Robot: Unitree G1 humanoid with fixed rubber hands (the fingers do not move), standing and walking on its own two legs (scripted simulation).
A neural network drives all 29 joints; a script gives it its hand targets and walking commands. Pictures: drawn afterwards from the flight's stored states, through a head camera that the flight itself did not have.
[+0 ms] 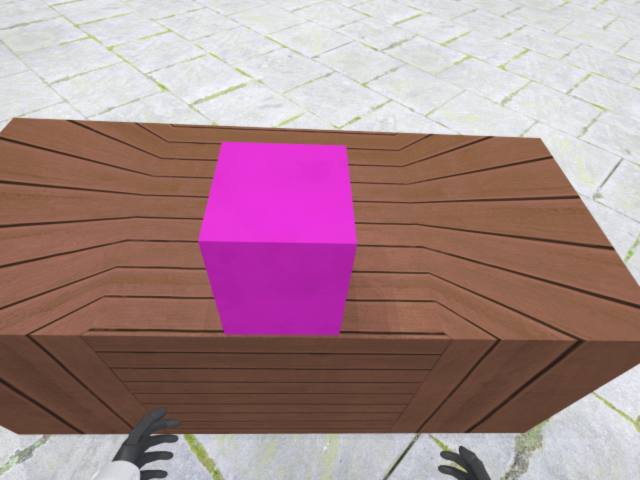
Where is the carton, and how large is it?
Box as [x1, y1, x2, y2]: [198, 142, 356, 334]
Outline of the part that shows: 222,142 198,242 225,334 338,334 356,246 345,146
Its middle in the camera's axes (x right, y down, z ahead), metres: -0.06 +0.01 +0.65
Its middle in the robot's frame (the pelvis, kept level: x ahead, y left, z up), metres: +0.49 +0.07 -0.03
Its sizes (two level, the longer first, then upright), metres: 0.210 0.200 0.250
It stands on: a pedestal, 0.62 m high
